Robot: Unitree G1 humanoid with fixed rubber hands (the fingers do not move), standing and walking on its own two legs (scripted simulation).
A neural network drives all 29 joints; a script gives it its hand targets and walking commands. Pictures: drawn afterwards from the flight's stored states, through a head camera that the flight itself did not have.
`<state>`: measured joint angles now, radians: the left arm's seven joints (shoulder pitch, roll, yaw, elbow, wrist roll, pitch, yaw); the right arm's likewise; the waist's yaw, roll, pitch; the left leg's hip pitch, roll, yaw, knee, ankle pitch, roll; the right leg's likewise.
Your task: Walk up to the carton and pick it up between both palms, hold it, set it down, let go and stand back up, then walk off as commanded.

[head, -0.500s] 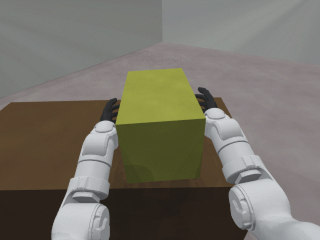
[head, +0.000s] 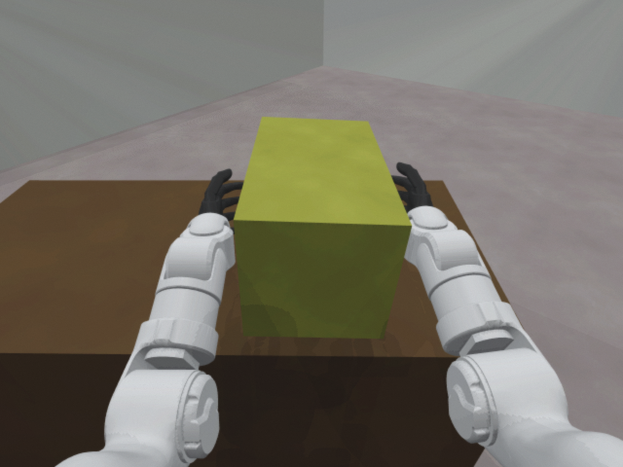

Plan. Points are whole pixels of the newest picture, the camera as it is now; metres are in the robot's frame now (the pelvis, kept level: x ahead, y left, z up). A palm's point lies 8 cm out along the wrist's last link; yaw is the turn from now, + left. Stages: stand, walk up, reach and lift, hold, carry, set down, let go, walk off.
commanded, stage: hold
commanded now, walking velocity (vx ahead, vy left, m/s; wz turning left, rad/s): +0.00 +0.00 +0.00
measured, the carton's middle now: (314, 213) +0.44 +0.00 +0.17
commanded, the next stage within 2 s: none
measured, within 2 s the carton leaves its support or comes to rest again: neither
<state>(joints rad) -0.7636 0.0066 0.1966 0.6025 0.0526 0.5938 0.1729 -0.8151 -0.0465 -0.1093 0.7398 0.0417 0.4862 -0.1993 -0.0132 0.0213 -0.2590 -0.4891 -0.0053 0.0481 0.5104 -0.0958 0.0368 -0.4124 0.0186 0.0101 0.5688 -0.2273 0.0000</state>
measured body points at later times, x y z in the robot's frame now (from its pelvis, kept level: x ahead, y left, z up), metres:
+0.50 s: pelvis +0.02 -0.02 +0.01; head -0.04 -0.04 +0.45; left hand +0.41 +0.11 +0.20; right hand +0.42 -0.16 +0.18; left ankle +0.10 +0.09 -0.73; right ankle +0.04 -0.12 -0.73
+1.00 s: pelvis +0.02 -0.02 +0.01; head -0.05 -0.04 +0.45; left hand +0.39 +0.12 +0.20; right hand +0.41 -0.15 +0.21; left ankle +0.10 +0.09 -0.73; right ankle +0.04 -0.12 -0.73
